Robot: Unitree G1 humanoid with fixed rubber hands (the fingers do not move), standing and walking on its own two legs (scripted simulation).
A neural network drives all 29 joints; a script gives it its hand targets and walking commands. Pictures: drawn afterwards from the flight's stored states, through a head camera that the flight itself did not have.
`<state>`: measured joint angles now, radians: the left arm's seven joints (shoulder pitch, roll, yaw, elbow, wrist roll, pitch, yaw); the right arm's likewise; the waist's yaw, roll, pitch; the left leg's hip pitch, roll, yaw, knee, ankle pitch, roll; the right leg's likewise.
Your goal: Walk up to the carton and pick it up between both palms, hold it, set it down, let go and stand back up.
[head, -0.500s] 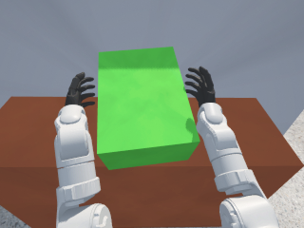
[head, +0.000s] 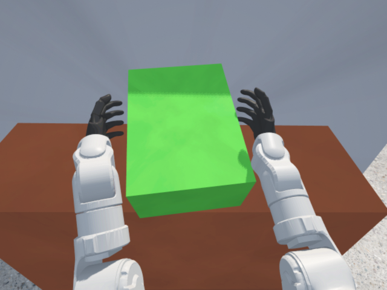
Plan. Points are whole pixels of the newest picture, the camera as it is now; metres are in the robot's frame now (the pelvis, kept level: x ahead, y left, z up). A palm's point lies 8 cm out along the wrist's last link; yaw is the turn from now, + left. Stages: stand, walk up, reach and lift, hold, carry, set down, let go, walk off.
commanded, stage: hold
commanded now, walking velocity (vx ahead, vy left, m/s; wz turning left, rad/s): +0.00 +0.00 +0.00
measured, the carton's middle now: (183, 136) +0.43 -0.01 +0.12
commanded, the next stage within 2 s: none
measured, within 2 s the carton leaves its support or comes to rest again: neither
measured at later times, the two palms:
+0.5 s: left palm (98, 134) +0.35 +0.15 +0.20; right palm (264, 127) +0.35 -0.16 +0.20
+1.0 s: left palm (98, 133) +0.36 +0.16 +0.20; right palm (263, 124) +0.35 -0.16 +0.20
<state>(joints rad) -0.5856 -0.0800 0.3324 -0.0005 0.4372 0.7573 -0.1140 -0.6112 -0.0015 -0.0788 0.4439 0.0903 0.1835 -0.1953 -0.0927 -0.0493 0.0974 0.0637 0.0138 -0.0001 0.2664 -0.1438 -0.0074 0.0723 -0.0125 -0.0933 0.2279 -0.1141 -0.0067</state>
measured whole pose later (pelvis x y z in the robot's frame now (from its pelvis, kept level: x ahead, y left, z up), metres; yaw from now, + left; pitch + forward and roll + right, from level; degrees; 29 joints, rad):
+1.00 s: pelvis +0.00 +0.00 +0.00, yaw +0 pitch -11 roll +0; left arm -0.59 -0.06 0.33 -0.02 0.43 0.75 -0.11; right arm -0.63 0.00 -0.06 0.42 0.10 0.18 -0.21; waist -0.10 -0.05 0.10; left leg 0.06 0.02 0.00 0.27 -0.15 -0.01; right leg 0.08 -0.01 -0.10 0.23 -0.12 -0.01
